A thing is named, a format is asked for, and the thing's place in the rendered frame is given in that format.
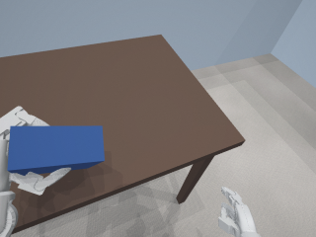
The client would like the sponge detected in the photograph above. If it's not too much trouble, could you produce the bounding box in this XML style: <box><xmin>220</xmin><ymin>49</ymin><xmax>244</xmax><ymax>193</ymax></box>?
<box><xmin>7</xmin><ymin>125</ymin><xmax>105</xmax><ymax>176</ymax></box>

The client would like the left robot hand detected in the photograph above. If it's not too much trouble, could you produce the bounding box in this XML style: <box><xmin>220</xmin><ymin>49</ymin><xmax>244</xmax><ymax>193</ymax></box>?
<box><xmin>0</xmin><ymin>106</ymin><xmax>71</xmax><ymax>196</ymax></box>

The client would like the right robot hand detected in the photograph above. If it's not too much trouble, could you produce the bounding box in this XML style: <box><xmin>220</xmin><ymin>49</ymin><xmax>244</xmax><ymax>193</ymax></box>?
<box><xmin>218</xmin><ymin>187</ymin><xmax>258</xmax><ymax>237</ymax></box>

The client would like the table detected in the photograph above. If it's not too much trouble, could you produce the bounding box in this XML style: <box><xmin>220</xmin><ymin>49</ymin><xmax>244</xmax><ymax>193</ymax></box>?
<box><xmin>0</xmin><ymin>35</ymin><xmax>246</xmax><ymax>234</ymax></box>

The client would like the robot left forearm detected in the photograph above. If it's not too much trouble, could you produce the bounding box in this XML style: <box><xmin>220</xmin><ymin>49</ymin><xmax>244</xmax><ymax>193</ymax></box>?
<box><xmin>0</xmin><ymin>191</ymin><xmax>19</xmax><ymax>237</ymax></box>

